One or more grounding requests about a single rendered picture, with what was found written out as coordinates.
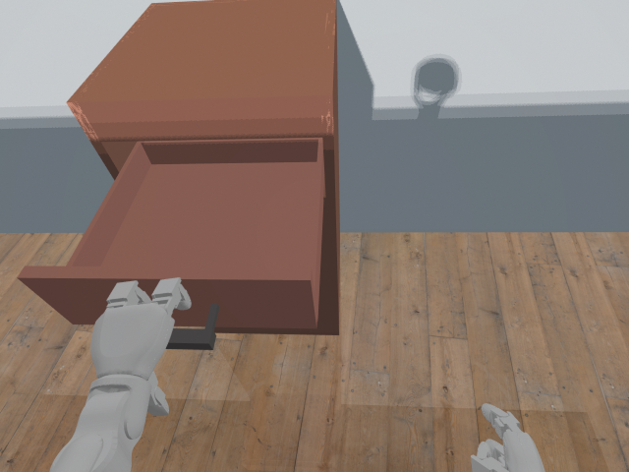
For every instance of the cabinet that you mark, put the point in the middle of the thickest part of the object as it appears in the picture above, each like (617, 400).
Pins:
(226, 70)

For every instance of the drawer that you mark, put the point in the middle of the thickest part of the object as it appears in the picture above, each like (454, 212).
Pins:
(240, 221)

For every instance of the robot left hand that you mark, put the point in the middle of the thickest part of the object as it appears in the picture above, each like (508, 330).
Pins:
(131, 335)

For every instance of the handle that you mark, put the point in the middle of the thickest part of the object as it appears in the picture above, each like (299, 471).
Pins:
(196, 338)

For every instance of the robot right hand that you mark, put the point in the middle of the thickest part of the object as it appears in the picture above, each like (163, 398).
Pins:
(518, 452)

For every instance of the robot left forearm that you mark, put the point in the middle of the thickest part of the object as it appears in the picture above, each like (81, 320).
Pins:
(109, 426)

